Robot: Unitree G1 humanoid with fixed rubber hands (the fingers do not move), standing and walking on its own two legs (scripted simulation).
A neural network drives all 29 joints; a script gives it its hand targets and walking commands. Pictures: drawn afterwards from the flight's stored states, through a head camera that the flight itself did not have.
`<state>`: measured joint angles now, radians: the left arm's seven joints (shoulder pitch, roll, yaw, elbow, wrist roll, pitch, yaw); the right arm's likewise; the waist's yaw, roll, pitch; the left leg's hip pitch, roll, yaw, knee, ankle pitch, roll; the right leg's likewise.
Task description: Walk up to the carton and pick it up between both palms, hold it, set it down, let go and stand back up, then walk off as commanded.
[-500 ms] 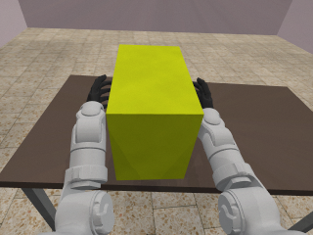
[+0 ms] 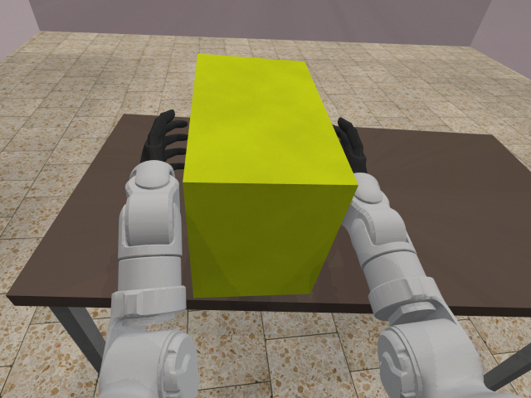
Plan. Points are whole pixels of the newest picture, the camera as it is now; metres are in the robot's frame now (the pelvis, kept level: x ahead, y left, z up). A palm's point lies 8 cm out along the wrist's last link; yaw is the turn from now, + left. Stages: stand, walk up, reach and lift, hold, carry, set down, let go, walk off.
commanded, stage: hold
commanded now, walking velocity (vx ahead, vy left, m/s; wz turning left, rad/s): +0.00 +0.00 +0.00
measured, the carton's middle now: (252, 171) +0.43 +0.00 +0.15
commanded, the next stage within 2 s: none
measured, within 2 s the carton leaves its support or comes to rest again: neither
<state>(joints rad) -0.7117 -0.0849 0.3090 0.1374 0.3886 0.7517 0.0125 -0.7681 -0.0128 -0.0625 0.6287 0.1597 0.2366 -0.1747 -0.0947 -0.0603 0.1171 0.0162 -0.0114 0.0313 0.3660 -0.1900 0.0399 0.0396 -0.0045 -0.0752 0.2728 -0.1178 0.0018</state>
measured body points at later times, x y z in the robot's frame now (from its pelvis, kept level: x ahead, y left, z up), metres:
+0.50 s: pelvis +0.00 -0.03 +0.00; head -0.07 -0.01 +0.44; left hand +0.38 +0.12 +0.23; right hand +0.38 -0.16 +0.22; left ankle +0.02 +0.09 -0.75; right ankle +0.04 -0.12 -0.75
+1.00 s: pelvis +0.00 -0.02 +0.00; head -0.06 +0.00 +0.45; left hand +0.39 +0.13 +0.23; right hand +0.39 -0.15 +0.23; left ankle +0.02 +0.09 -0.75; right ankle +0.03 -0.12 -0.75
